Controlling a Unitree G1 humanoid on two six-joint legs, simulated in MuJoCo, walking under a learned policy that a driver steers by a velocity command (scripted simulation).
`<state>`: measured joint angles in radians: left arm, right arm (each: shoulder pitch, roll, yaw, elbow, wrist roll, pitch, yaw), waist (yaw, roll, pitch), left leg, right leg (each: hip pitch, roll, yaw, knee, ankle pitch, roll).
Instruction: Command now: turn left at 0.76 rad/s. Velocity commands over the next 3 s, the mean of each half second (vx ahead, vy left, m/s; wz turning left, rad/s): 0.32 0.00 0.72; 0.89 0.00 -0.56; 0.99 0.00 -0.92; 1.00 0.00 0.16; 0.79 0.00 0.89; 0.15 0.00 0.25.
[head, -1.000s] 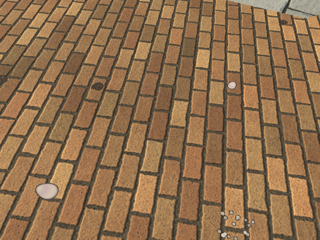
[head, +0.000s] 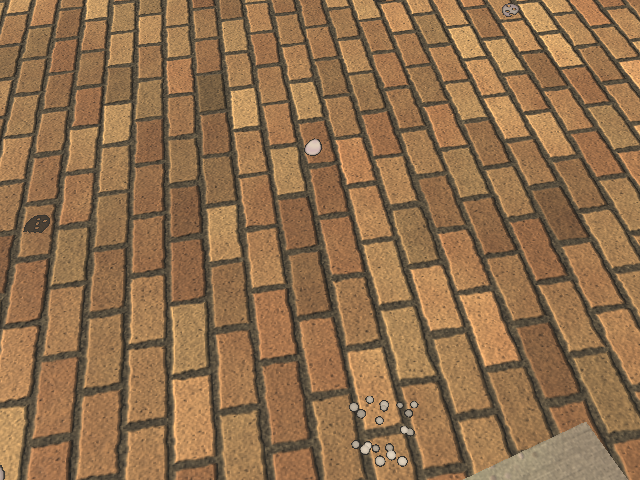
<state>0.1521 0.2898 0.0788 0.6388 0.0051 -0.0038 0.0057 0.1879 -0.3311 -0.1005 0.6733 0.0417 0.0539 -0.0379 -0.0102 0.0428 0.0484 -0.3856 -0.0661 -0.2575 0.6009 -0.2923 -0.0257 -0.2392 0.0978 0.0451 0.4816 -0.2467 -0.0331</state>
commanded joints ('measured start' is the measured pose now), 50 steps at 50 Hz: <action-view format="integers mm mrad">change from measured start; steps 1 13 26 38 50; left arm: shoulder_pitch -19 119 259 223 36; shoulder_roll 142 191 225 36 104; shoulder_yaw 39 50 32 -14 4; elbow -82 -25 146 103 -42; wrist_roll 46 -4 -48 -70 -79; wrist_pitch -13 -27 -67 -32 -30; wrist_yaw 1 29 -22 -27 -92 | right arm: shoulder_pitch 25 -150 -267 56 153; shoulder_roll -147 -93 -18 24 -211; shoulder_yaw -44 -7 47 20 -19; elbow -98 -178 -213 16 62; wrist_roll -26 2 -8 -49 -51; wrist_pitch -21 -22 -116 -178 -132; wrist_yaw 4 66 115 64 -33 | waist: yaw -20 114 53 30 119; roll -225 -134 -131 61 100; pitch -112 -35 118 16 4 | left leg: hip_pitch -250 -484 -195 300 460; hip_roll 44 195 114 312 307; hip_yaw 62 219 324 222 550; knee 418 431 36 -431 -168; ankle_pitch -302 -7 -55 165 1538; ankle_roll -28 -68 82 97 -17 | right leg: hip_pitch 165 378 287 -494 -206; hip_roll -505 -452 -445 -307 -44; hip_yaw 438 122 -96 67 -268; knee -203 -353 -382 839 345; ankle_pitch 359 -232 233 136 222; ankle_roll -231 -180 -183 7 -119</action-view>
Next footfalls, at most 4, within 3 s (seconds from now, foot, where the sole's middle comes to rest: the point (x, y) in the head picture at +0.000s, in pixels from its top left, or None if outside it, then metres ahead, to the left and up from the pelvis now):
0.58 left None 0.19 0.30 -0.77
1.06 right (231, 394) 0.63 0.24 -0.77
1.46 left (195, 244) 1.05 0.36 -0.77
1.88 right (350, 199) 1.19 -0.04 -0.77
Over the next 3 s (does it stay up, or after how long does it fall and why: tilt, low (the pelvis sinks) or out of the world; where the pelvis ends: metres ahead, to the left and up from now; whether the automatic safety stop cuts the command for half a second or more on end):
stays up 1.72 0.04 0.00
